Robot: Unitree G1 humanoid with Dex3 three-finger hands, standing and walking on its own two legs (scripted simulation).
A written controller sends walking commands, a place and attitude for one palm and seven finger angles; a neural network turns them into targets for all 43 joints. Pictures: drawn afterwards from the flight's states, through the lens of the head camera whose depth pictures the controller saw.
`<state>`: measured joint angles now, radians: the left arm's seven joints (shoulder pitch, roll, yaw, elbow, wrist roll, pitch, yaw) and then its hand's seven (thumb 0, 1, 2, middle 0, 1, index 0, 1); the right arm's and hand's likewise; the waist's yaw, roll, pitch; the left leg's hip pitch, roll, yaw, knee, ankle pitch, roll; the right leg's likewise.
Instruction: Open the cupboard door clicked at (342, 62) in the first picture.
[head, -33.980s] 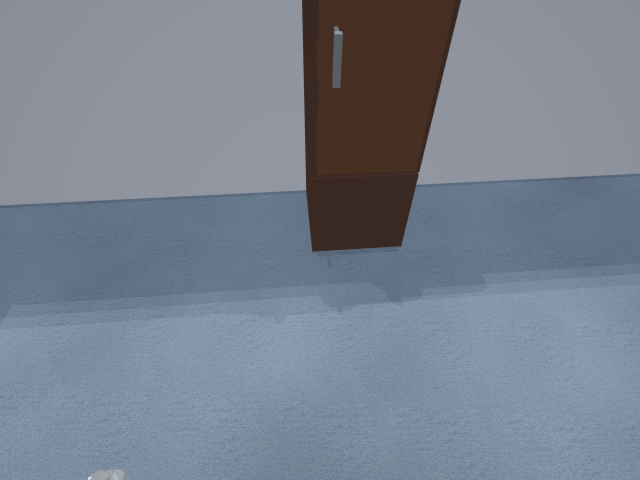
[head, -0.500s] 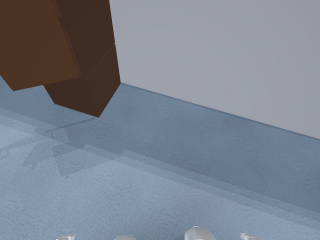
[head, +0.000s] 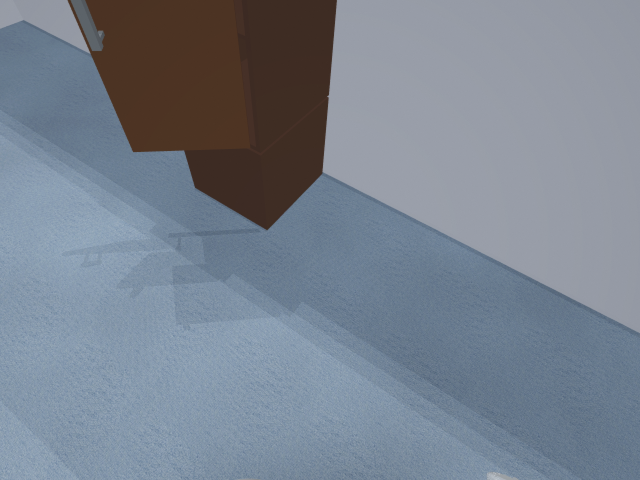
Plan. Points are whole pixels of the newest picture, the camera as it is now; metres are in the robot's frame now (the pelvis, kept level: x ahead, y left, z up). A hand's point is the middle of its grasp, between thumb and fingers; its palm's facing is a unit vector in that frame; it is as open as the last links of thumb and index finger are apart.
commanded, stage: turn to face it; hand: left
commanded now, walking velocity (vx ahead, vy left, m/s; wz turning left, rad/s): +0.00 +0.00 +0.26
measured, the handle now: (86, 11) +0.93 +0.55 +0.07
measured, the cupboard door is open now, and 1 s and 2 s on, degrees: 40 40 40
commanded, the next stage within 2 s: take the last steps up to it in 0.04 s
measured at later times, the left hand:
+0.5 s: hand out of the picture +0.04 +0.20 -0.15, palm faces +0.20 -0.96 -0.21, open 7.4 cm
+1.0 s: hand (110, 379) +0.25 +0.33 -0.14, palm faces +0.21 -0.96 -0.20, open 7.4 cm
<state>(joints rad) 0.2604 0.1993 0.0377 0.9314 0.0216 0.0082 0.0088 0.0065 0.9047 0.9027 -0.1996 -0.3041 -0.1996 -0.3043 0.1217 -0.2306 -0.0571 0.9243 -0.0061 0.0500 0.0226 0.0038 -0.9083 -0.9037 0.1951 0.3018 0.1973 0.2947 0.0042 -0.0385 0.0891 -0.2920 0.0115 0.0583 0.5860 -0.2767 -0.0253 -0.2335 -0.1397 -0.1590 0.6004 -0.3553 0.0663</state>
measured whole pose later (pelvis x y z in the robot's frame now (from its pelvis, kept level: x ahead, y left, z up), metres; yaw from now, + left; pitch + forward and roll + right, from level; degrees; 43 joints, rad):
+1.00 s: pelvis +0.19 +0.13 +0.01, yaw +11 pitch -1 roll +2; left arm 0.14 0.18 0.06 0.99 0.03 0.00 -0.02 0.01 0.91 0.90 -0.19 -0.30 -0.19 -0.30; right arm 0.33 -0.16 -0.03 1.07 -0.03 -0.04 -0.01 0.00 -0.93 -0.90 0.20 0.30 0.20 0.30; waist -0.01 -0.01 0.05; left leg -0.09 -0.04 0.14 0.35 -0.26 0.05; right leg -0.50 -0.10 -0.10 0.80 -0.26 0.01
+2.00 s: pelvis +0.40 +0.19 +0.00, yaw +9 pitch +0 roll +0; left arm 0.16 0.24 0.06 0.95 0.02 0.04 0.01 0.00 0.91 0.90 -0.19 -0.30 -0.19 -0.30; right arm 0.21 -0.21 -0.06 1.03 -0.02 0.04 -0.02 0.00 -0.91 -0.90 0.20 0.30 0.20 0.30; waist -0.02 0.00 0.03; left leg -0.36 0.09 0.12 0.55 -0.19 -0.01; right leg -0.23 -0.06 -0.03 0.55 -0.33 0.01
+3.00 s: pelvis +0.40 +0.18 +0.01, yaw +9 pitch -3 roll +0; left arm 0.20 0.30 0.01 0.97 0.02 -0.01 0.01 0.01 0.91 0.90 -0.20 -0.30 -0.20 -0.30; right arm 0.13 -0.29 -0.02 0.96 -0.02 0.00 -0.01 0.00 -0.91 -0.90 0.20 0.30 0.20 0.30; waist 0.01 0.00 -0.01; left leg -0.23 0.04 0.04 0.51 -0.23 -0.01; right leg -0.14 -0.03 -0.05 0.50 -0.30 0.02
